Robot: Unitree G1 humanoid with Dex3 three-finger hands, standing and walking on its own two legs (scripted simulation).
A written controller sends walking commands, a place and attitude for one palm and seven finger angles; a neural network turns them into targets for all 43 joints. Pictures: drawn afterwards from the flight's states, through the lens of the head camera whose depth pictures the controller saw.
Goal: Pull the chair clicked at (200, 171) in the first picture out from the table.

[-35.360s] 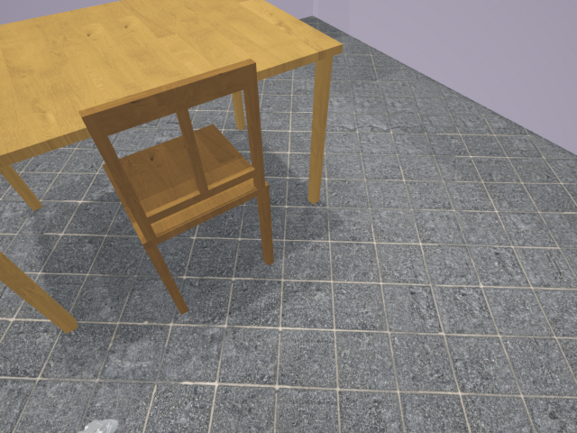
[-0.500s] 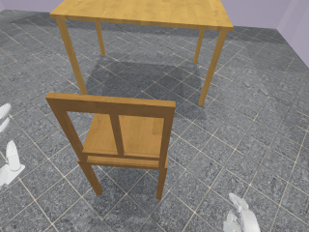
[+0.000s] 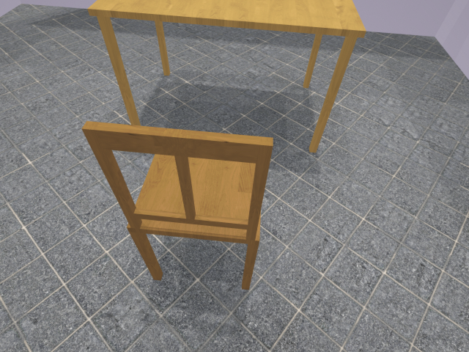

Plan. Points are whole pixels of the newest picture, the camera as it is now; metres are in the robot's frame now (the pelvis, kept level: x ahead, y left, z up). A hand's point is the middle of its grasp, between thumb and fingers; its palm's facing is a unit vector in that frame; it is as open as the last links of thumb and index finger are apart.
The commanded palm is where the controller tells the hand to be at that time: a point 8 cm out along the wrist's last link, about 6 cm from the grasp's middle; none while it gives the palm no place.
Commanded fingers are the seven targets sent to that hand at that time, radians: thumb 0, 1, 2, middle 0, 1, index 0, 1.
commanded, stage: let the arm hang, fingers relaxed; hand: left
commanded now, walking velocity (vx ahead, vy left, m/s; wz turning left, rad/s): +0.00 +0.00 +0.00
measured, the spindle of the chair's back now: (186, 188) +0.50 +0.15 -0.10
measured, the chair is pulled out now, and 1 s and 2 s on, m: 0.71 0.71 0.71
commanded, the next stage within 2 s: look to check the result in 0.62 s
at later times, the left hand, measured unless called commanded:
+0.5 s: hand out of the picture -0.01 +0.15 -0.18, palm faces +0.00 -0.99 -0.16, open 7.3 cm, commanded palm none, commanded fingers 0.00 0.90 0.90 -0.20 -0.30 -0.20 -0.30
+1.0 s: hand out of the picture +0.00 +0.15 -0.17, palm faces +0.00 -0.98 -0.18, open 7.3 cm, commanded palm none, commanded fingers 0.00 0.90 0.90 -0.20 -0.30 -0.20 -0.30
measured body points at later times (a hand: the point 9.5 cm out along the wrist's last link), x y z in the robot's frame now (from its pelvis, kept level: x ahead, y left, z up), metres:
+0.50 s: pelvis +0.00 -0.01 +0.00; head +0.01 -0.01 +0.45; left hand -0.01 +0.20 -0.16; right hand -0.02 -0.20 -0.16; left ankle +0.01 +0.11 -0.74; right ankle +0.03 -0.13 -0.74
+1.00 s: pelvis +0.01 -0.01 +0.00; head +0.03 -0.02 +0.45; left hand +0.01 +0.20 -0.16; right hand -0.02 -0.22 -0.16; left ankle +0.01 +0.11 -0.74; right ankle +0.03 -0.13 -0.74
